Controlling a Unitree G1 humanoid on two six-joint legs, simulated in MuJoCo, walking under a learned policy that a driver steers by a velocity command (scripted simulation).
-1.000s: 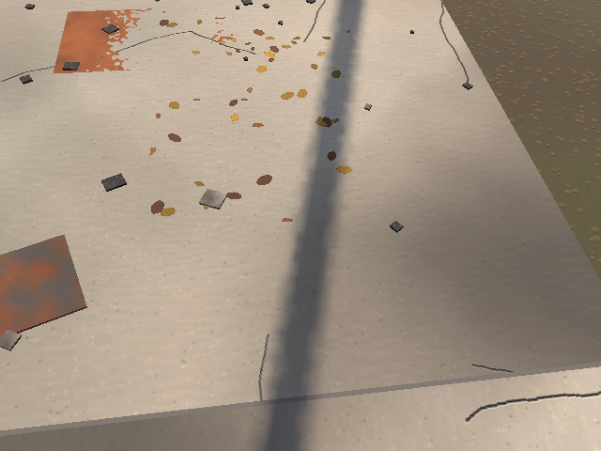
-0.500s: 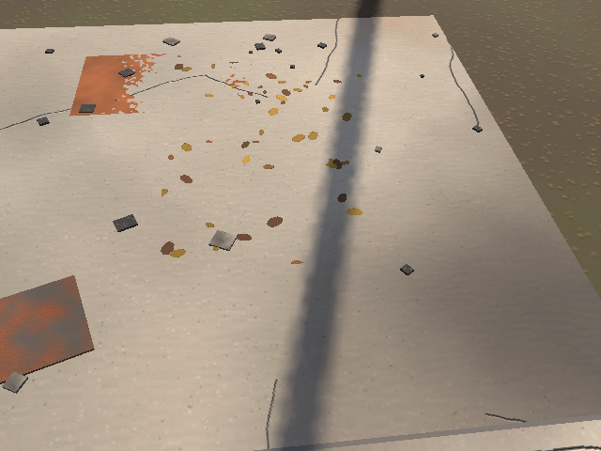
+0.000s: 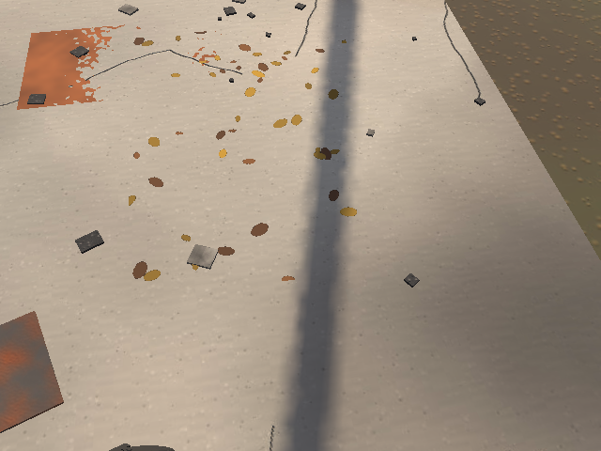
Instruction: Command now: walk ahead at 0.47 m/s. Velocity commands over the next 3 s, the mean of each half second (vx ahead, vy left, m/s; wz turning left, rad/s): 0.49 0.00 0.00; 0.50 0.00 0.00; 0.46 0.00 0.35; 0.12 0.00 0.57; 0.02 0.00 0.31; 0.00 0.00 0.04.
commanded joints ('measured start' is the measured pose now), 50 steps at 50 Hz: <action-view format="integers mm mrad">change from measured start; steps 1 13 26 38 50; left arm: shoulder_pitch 342 386 549 412 -16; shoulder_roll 144 110 122 38 43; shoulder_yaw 55 45 37 45 26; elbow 61 140 198 115 -40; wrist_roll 2 -10 7 17 0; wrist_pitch -23 -69 -53 -9 -3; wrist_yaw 27 27 49 10 1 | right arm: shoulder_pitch -38 -222 -551 -176 29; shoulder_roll -185 -83 -98 -97 -132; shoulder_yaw -35 -40 -32 -53 -48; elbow -36 -155 -291 -113 -49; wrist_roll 2 -23 -4 5 0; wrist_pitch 0 55 32 -15 -13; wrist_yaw -8 39 37 12 2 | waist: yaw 210 30 100 97 7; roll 90 -20 -58 58 80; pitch -140 11 33 -46 41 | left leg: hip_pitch -155 -776 -778 -333 -168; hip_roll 232 174 86 274 249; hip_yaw -18 -34 62 -195 -64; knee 445 866 373 -17 -48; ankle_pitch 1109 208 281 443 616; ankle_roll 64 -16 25 150 132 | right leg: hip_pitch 437 359 685 37 -79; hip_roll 57 -197 -223 -86 -70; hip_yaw -1 250 147 140 32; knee -88 -476 -337 558 62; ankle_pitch -4 49 549 -171 88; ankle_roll -65 -134 -90 33 56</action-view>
